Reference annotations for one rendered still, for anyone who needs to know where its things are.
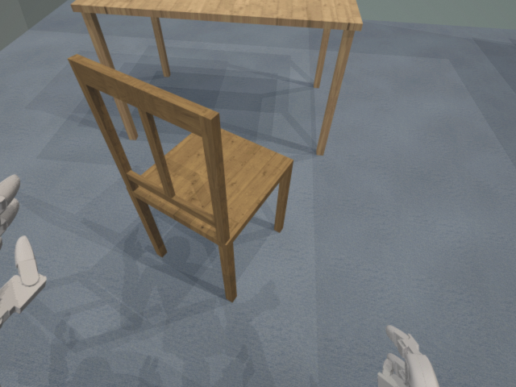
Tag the robot left hand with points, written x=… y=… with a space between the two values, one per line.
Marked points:
x=21 y=289

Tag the robot right hand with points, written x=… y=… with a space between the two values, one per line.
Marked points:
x=416 y=371

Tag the chair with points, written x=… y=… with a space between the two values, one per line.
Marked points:
x=212 y=182

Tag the table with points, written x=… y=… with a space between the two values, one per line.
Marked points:
x=327 y=14

